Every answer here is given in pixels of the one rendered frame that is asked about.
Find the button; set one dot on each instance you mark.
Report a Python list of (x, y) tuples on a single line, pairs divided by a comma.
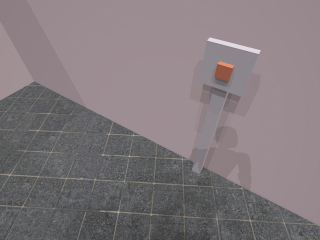
[(224, 71)]

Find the panel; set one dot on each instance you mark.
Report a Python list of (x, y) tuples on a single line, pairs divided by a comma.
[(244, 59)]

